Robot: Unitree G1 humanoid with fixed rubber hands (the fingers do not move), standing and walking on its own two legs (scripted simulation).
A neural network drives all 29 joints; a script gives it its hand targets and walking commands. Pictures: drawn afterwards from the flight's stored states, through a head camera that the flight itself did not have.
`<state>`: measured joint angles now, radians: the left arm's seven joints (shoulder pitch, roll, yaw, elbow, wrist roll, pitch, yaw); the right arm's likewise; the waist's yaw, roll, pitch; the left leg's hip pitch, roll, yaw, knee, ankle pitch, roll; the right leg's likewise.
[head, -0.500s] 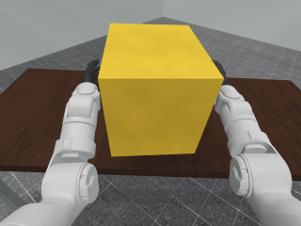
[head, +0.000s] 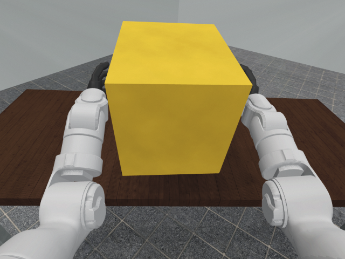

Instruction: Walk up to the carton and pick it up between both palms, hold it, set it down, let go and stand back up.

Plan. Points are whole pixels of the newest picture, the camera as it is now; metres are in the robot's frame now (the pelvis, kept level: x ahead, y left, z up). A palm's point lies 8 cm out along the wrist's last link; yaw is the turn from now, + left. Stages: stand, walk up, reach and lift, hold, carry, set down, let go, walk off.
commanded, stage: reach and lift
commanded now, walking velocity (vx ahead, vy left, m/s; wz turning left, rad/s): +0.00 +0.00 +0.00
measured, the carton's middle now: (170, 96) +0.47 +0.00 +0.20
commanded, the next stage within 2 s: hold in 1.50 s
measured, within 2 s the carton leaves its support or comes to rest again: neither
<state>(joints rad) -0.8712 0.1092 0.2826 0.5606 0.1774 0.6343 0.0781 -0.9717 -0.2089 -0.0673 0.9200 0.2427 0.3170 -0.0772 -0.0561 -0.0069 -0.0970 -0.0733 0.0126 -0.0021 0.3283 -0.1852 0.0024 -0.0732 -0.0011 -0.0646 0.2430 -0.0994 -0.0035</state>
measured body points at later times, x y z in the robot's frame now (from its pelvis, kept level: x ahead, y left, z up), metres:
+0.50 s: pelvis +0.00 +0.00 +0.00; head -0.09 +0.02 +0.44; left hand +0.39 +0.16 +0.26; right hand +0.38 -0.19 +0.27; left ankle +0.00 +0.11 -0.75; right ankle +0.03 -0.12 -0.75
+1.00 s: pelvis +0.00 +0.00 +0.00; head -0.08 +0.02 +0.44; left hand +0.40 +0.16 +0.27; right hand +0.39 -0.18 +0.29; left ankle +0.00 +0.12 -0.75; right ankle +0.03 -0.12 -0.75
